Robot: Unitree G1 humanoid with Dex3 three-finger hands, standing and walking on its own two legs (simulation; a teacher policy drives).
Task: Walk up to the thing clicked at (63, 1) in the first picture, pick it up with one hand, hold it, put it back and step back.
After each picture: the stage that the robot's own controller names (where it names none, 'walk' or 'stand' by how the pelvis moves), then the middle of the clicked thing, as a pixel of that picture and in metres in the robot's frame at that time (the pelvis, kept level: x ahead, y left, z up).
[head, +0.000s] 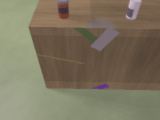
stand; (63, 8) +0.91 +0.13 -0.02
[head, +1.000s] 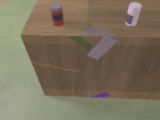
walk; (57, 15) +0.82 +0.19 -0.01
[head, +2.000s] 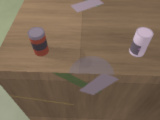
stand; (39, 42) +0.53 +0.23 +0.01
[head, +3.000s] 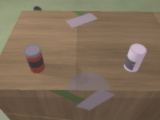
stand; (35, 59) +0.49 +0.22 -0.02
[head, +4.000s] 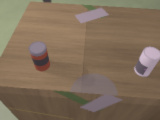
stand; (40, 56) +0.47 +0.19 -0.01
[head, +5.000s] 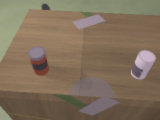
stand; (39, 61) +0.47 +0.20 -0.02
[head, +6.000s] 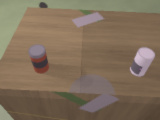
stand; (39, 59) +0.48 +0.21 -0.02
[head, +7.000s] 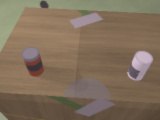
rise first; (33, 62) +0.45 +0.24 -0.02
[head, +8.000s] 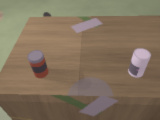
rise first; (38, 64) +0.47 +0.24 -0.01
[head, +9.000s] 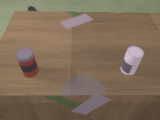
go down; (27, 63) +0.47 +0.23 -0.01
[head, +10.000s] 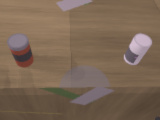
go down; (21, 51) +0.46 +0.22 +0.02
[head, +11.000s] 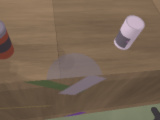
close in; out of the picture +0.46 +0.24 +0.05
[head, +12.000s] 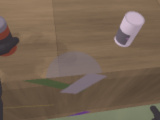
close; (0, 37) +0.48 +0.23 +0.06
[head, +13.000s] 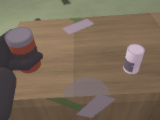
lift; (24, 51) +0.34 +0.17 +0.21
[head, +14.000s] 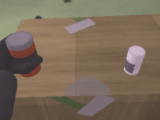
hold; (25, 55) +0.33 +0.18 +0.19
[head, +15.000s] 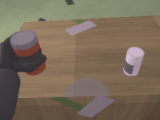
hold; (29, 53) +0.34 +0.16 +0.20
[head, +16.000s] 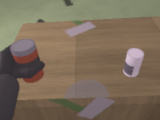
hold; (28, 61) +0.33 +0.17 +0.18
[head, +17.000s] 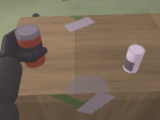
crouch; (31, 46) +0.38 +0.17 +0.18
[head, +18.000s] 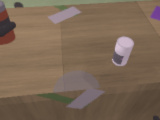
lower; out of the picture +0.47 +0.24 +0.19
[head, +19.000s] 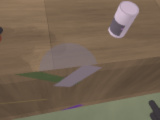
lower; out of the picture +0.50 +0.25 +0.07
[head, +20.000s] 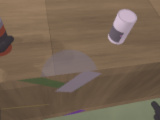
lower; out of the picture +0.48 +0.23 +0.06
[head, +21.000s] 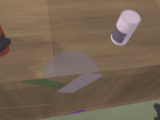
lower; out of the picture +0.47 +0.24 +0.06
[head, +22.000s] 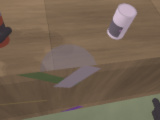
lower; out of the picture +0.50 +0.23 +0.07
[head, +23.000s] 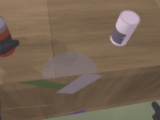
open; out of the picture +0.48 +0.23 +0.06
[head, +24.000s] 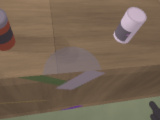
sink last; out of the picture +0.47 +0.22 +0.06
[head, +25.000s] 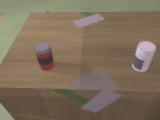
sink last; (44, 56) +0.49 +0.21 +0.03
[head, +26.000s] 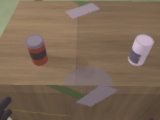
stand; (37, 50) +0.48 +0.22 +0.03
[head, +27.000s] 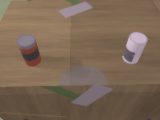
stand; (29, 51) +0.48 +0.22 +0.04
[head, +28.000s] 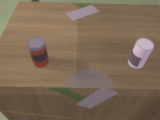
stand; (38, 52) +0.48 +0.20 +0.02
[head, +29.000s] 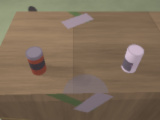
stand; (36, 61) +0.48 +0.21 -0.02
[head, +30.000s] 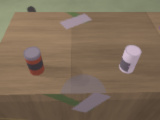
stand; (34, 61) +0.48 +0.21 -0.02
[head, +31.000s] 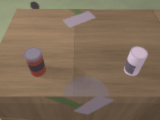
stand; (35, 62) +0.46 +0.21 -0.02
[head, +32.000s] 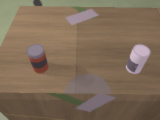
walk; (38, 59) +0.47 +0.20 -0.02
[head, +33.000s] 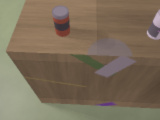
walk; (61, 21) +0.60 +0.11 +0.01
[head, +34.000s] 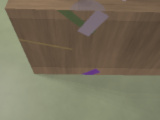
walk; out of the picture +0.89 +0.21 +0.01
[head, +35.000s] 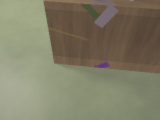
walk; out of the picture +1.20 +0.08 -0.01
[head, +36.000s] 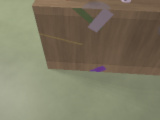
stand; out of the picture +1.10 +0.12 -0.02
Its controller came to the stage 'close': yes
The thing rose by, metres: 0.22
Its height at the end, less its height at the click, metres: +0.00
